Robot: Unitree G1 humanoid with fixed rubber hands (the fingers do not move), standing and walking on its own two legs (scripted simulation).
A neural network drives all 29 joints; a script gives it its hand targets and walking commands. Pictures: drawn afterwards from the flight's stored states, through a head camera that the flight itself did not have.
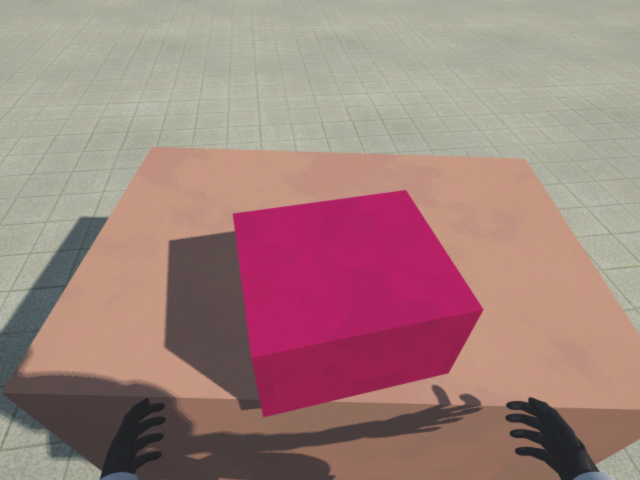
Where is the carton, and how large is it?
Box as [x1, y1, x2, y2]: [233, 190, 483, 416]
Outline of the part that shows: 405,190 233,213 251,358 263,416 447,373 449,371 483,309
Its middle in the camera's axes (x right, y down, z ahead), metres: +0.03 +0.09 +0.63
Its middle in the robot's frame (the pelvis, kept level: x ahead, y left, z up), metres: +0.41 -0.03 -0.03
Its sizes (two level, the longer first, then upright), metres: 0.304 0.262 0.179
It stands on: a pedestal, 0.63 m high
